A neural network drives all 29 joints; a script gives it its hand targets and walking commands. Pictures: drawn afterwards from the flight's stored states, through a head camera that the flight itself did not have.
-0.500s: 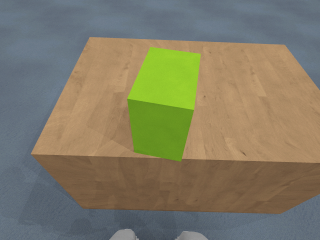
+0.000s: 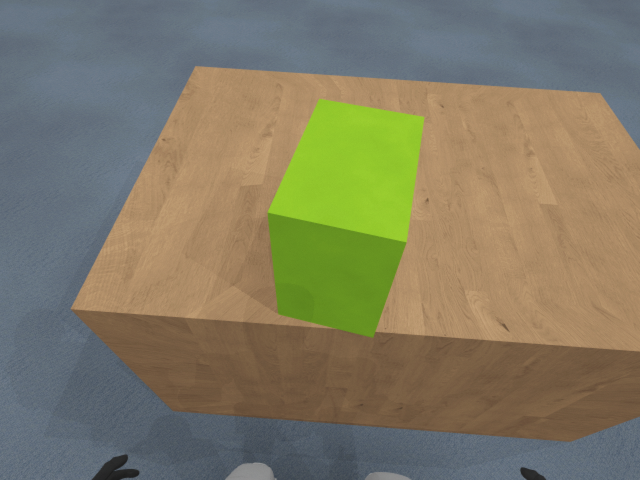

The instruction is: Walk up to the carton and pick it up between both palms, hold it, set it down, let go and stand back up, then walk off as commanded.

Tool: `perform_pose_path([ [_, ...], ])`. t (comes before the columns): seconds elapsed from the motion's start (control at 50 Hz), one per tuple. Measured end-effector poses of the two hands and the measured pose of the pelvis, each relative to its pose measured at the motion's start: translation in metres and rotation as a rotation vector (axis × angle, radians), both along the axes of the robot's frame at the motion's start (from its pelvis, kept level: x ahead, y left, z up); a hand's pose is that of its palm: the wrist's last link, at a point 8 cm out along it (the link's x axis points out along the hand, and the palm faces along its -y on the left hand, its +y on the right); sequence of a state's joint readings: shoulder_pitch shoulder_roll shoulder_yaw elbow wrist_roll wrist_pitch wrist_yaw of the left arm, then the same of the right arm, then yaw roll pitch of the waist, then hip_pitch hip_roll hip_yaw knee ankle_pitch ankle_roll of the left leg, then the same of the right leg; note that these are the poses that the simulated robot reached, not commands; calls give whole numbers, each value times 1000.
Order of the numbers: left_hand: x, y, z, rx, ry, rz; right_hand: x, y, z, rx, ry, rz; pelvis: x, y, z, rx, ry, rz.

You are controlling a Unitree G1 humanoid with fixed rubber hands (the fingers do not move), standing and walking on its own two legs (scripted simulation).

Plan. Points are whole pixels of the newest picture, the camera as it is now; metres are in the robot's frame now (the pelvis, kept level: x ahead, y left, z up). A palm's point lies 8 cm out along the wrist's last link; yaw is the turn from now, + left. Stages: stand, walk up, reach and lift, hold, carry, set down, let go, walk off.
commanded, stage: stand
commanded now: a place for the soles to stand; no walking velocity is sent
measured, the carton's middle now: (346, 221) +0.48 -0.03 +0.01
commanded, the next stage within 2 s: reach and lift in 0.74 s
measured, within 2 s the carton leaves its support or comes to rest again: neither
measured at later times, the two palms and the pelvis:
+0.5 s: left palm out of the picture +0.07 +0.31 -0.13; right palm out of the picture +0.10 -0.26 -0.11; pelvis +0.00 +0.02 +0.00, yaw +1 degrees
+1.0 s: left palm (121, 444) +0.18 +0.28 -0.13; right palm (497, 473) +0.15 -0.24 -0.13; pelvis -0.01 +0.00 -0.03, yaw +1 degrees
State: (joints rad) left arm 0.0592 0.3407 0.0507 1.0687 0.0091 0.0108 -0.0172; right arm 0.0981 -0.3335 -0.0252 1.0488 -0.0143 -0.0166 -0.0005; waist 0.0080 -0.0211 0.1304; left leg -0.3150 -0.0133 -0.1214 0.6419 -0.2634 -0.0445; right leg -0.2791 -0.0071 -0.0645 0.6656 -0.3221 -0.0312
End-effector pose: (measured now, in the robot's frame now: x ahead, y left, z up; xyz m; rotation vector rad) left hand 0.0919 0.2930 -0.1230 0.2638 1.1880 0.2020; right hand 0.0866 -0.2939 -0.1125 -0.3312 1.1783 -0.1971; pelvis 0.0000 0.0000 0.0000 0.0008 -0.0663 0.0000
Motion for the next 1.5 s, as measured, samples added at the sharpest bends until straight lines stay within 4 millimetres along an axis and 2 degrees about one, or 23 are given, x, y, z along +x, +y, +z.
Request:
perform_pose_path([
  [0.1,5,4,-2,-4,-11,5,8,4,1,-6,-4,15,1,4,-1,-7,-4,6],
  [0.24,1,11,-5,-14,3,12,13,16,2,-5,-6,36,1,10,-1,-14,-7,11],
  [0.48,-21,21,-5,-21,32,50,14,31,5,3,3,63,0,16,2,-20,-8,19],
  [0.66,-41,21,-2,-19,68,72,22,33,7,14,-5,74,1,17,6,-16,0,28],
  [0.8,-45,20,-2,-18,82,95,25,30,8,13,-7,73,3,16,7,-12,9,29],
  [0.86,-23,19,-4,28,114,72,36,30,-1,46,-84,13,0,12,-4,-21,31,19],
  [0.96,54,-1,-5,35,-14,-1,61,45,-23,111,-164,40,-10,4,-27,-16,-7,19],
  [1.04,109,-26,0,-13,-130,-66,71,61,-16,111,-242,60,-11,-4,-32,18,-38,10],
  [1.1,126,-43,5,-40,-160,-119,67,68,-3,105,-292,28,-6,-8,-25,12,-68,3],
  [1.14,124,-52,8,-55,-154,-141,60,68,6,100,-301,10,-1,-8,-19,3,-69,-3],
  [1.2,108,-57,11,-67,-124,-129,47,64,17,81,-284,8,7,-8,-10,-4,-62,-12],
  [1.3,66,-45,15,-67,-82,-39,38,56,30,51,-279,22,15,-5,-1,0,-49,-20],
  [1.4,40,-22,26,-35,-91,21,52,64,41,58,-342,31,16,-2,4,7,-39,-20],
  [1.5,46,-10,43,-39,-178,6,71,92,47,103,-411,32,14,3,9,6,-31,-16],
])
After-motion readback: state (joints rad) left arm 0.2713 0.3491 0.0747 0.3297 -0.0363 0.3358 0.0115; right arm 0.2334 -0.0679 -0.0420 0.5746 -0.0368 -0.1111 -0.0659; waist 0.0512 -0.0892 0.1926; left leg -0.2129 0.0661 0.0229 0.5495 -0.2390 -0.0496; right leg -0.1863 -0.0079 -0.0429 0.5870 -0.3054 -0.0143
